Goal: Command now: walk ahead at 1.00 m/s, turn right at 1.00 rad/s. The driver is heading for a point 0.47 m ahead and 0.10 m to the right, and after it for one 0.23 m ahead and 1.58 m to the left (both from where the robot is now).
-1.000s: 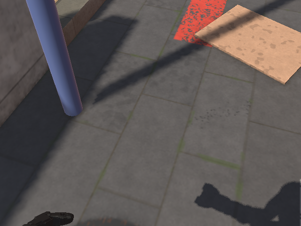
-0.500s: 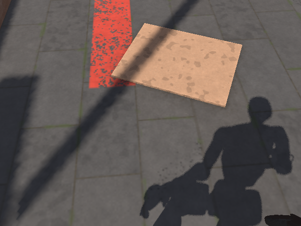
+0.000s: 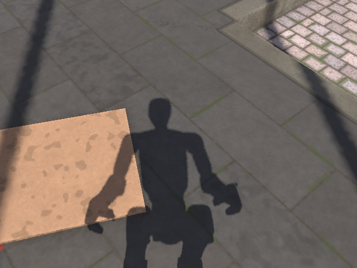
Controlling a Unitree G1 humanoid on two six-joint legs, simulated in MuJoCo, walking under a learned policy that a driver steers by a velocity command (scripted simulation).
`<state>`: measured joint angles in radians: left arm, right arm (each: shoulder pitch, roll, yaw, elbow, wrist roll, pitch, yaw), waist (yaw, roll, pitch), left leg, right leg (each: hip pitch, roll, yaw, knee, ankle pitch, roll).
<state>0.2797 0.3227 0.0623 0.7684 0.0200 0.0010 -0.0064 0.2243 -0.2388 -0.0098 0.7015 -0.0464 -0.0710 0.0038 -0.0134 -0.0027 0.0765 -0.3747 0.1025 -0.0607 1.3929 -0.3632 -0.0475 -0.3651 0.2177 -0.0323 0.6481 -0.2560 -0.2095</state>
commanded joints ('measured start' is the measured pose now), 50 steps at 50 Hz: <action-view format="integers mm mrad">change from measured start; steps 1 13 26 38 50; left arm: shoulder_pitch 25 98 -127 -203 -273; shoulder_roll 146 235 -7 33 86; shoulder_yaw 39 68 -35 -27 28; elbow -69 -1 -130 -95 -39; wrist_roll -11 -15 -33 -21 -11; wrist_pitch -59 -81 -50 -34 4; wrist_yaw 21 2 -24 -12 68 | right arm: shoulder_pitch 47 -1 -69 59 -16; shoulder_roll -165 -223 -236 -201 -163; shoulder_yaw -31 -50 -86 -48 -60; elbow -87 -125 -22 46 -8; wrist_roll -31 26 74 63 64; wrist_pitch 18 10 -46 26 111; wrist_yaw -4 -11 -19 -21 -25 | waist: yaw -37 -59 39 22 -13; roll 72 -33 107 -22 -116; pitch -47 -211 -102 -277 -183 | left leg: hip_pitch -271 323 123 -164 9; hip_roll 44 -129 87 -7 -1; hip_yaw -7 63 27 -30 77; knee -131 -843 -1126 -279 -525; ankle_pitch -66 273 839 -255 -27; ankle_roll -26 42 205 -30 15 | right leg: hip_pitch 165 241 -50 339 115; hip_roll -291 -208 -223 -483 -501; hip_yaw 535 438 65 392 128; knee -410 -49 71 -206 -345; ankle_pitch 131 819 129 747 278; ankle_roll -176 36 199 -90 -30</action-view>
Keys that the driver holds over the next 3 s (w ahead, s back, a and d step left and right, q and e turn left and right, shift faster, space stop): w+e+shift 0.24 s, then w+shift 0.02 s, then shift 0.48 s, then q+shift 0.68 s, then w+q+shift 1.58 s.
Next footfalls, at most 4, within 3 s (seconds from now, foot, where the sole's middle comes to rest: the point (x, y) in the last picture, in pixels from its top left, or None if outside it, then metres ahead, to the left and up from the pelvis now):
0.28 left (143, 252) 0.51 0.15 -0.75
0.66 right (226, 211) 0.66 -0.17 -0.75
1.08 left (161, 210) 0.67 0.08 -0.75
1.54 right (216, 198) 0.72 -0.13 -0.75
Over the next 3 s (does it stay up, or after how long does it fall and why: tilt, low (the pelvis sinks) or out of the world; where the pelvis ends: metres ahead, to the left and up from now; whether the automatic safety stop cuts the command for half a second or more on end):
stays up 1.30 0.89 -0.01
